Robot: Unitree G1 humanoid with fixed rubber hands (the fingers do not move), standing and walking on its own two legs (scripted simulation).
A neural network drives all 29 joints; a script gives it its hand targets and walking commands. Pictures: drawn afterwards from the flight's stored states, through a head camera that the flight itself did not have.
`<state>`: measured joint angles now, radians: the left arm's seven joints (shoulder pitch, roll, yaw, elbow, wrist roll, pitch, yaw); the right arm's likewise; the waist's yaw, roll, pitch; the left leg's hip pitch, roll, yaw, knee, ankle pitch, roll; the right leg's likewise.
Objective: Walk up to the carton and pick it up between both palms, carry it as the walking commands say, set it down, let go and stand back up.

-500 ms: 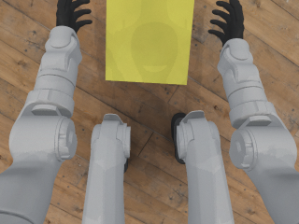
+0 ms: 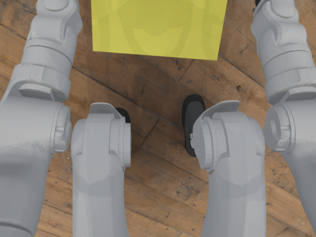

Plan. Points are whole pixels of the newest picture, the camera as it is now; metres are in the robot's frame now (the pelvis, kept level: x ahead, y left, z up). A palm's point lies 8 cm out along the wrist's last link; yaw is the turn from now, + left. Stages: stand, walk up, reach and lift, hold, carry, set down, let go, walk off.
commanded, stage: reach and lift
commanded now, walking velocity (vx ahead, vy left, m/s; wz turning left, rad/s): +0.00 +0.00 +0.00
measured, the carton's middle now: out of the picture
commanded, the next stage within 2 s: none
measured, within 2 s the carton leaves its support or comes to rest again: leaves its support in 1.28 s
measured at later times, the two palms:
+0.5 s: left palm out of the picture +0.54 +0.14 -0.17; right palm out of the picture +0.52 -0.16 -0.17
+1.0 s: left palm out of the picture +0.55 +0.13 -0.17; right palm out of the picture +0.53 -0.16 -0.17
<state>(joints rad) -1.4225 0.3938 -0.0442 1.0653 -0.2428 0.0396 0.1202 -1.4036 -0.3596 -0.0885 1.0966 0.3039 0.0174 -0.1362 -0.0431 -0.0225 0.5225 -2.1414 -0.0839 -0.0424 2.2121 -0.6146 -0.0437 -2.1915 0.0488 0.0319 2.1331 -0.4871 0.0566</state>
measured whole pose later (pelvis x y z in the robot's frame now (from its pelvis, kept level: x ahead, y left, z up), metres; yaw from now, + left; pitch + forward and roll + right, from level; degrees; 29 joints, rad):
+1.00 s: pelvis +0.01 +0.00 -0.01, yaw +2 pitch +36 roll -1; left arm -1.46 0.24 0.14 1.18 -0.05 0.09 0.13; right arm -1.38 -0.21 -0.29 1.12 0.06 0.09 -0.15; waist -0.06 0.02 0.31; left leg -2.24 -0.12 -0.04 2.20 -0.59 -0.04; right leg -2.27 0.05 0.06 2.15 -0.51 0.08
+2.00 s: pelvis +0.01 -0.01 +0.04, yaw +2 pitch +41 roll +0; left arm -1.29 0.12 0.35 0.84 0.11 0.24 0.08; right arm -1.17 -0.05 -0.46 0.69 -0.07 0.28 -0.14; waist -0.04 0.02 0.13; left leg -2.16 -0.13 -0.07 2.04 -0.59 -0.08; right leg -2.20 0.12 0.07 2.00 -0.51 0.08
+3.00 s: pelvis +0.02 -0.01 +0.14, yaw +2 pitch +39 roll +0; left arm -1.05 0.00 0.40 0.79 0.19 0.29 0.06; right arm -0.93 0.05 -0.51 0.63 -0.16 0.33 -0.11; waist -0.04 0.02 -0.10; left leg -1.85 -0.14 -0.10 1.71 -0.54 -0.07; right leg -1.88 0.13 0.11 1.68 -0.48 0.08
